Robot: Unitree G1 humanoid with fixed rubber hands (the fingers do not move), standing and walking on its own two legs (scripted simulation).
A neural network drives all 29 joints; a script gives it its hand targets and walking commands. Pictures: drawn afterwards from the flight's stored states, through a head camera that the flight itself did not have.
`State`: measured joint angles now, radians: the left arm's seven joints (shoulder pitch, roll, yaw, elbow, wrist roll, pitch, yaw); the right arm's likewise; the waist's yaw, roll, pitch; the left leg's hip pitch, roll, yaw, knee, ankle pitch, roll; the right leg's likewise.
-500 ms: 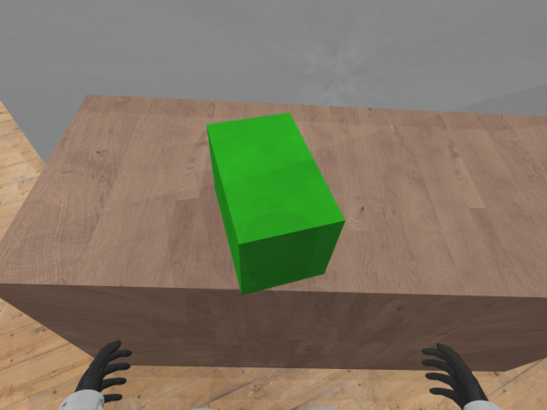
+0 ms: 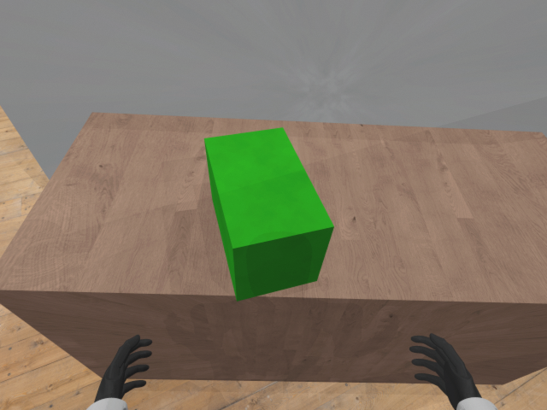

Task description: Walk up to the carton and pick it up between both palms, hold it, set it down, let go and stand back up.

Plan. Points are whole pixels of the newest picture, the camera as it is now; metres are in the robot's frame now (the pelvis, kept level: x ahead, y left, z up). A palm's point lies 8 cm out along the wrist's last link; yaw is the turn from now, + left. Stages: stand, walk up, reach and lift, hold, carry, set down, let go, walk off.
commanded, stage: reach and lift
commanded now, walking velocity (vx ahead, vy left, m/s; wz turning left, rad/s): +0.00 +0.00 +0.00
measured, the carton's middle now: (260, 210) +0.47 +0.01 -0.03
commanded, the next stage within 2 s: none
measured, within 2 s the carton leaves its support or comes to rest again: neither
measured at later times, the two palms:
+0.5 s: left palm (151, 361) +0.19 +0.16 -0.01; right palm (444, 357) +0.19 -0.26 -0.02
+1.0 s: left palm (173, 326) +0.22 +0.13 +0.03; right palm (442, 335) +0.21 -0.25 +0.01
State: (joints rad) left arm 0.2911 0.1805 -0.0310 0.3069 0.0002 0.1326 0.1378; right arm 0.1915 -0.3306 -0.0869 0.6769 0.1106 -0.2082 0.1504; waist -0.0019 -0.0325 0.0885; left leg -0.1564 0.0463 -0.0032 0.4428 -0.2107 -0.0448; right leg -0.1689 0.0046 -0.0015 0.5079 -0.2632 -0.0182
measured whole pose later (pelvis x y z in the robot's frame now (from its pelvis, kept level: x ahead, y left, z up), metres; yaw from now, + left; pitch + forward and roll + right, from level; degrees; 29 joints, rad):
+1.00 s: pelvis +0.01 -0.01 +0.00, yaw +0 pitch -4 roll +1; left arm 0.25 0.00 -0.17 -0.06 0.00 0.18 0.31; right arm 0.20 -0.33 0.01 0.32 0.29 -0.17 0.13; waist 0.01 -0.03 0.07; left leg -0.15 0.06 0.00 0.42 -0.21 -0.05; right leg -0.17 0.02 0.00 0.50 -0.27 -0.03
